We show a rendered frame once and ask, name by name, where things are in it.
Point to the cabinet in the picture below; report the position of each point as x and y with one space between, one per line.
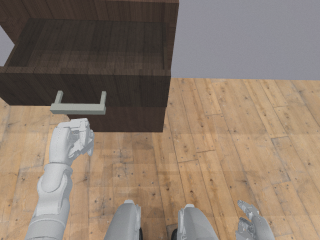
14 15

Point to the left robot hand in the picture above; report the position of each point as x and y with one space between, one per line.
75 133

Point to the robot thigh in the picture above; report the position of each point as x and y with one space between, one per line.
126 220
194 225

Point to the left robot forearm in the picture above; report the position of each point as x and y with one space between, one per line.
51 213

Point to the handle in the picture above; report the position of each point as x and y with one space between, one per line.
78 108

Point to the robot left thigh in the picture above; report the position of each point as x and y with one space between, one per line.
126 220

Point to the drawer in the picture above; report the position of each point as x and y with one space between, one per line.
83 58

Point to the right robot hand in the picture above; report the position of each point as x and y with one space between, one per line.
257 229

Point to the robot right thigh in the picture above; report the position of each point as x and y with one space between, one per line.
194 225

